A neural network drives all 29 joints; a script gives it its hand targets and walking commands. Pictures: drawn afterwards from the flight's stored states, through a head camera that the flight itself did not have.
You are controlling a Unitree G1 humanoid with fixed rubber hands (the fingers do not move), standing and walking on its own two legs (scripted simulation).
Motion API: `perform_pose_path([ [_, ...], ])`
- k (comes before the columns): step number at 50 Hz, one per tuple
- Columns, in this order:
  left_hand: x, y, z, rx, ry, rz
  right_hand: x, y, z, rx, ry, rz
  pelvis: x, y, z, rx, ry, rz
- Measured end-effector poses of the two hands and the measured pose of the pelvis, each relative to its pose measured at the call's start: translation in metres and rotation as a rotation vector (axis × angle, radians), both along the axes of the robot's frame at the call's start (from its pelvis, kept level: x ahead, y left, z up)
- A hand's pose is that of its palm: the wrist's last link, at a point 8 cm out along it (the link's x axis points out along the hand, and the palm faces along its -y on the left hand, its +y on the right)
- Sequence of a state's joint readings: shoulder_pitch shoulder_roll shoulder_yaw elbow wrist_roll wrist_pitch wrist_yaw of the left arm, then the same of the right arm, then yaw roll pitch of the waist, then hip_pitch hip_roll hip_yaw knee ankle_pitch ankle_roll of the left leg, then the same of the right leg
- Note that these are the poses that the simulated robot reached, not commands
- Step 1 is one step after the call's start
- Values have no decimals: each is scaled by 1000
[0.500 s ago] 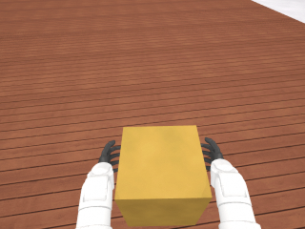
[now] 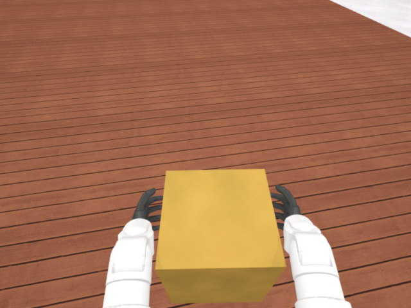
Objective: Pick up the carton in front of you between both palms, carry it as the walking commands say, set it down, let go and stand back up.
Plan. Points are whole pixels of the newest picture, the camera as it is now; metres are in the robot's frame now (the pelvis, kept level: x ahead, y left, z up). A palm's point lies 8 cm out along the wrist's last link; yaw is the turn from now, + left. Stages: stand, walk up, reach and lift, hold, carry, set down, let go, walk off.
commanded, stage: hold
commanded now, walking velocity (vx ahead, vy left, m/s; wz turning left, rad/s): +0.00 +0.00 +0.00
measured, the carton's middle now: (216, 239) +0.29 -0.01 -0.05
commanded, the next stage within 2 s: set down in 0.38 s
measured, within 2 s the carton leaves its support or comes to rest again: neither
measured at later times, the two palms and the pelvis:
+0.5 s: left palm (138, 215) +0.30 +0.15 +0.04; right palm (289, 220) +0.28 -0.15 +0.04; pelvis -0.01 +0.03 +0.00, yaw -4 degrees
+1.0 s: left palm (147, 242) +0.33 +0.17 -0.14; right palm (260, 236) +0.34 -0.13 -0.14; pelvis -0.02 +0.00 -0.06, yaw -4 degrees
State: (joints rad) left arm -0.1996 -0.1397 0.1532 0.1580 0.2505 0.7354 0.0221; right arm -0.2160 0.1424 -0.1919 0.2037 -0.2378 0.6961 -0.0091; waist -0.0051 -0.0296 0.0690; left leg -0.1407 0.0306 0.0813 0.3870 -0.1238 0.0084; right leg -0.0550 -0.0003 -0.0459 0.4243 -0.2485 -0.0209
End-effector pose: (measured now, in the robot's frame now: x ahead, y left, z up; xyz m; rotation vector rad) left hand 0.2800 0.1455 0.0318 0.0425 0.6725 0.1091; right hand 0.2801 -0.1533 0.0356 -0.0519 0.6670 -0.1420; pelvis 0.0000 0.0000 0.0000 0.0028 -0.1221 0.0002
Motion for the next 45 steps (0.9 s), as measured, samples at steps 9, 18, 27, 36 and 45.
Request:
perform_pose_path([
  [9,-5,4,3,-8,-10,-11,-11,4,2,2,-10,-18,-12,8,-3,-2,-29,-35],
  [18,4,4,7,-20,-18,-47,-14,4,7,3,-19,-63,-12,20,-4,-3,-35,-63],
  [27,21,8,7,-42,-9,-37,1,9,8,10,-12,-73,-4,26,-4,-1,-30,-72],
  [36,44,13,-31,-71,27,13,33,13,-28,18,24,-55,-3,23,-13,8,62,-69],
  [45,48,22,-126,-20,34,27,53,22,-123,-1,35,7,-16,10,-37,4,332,-54],
])
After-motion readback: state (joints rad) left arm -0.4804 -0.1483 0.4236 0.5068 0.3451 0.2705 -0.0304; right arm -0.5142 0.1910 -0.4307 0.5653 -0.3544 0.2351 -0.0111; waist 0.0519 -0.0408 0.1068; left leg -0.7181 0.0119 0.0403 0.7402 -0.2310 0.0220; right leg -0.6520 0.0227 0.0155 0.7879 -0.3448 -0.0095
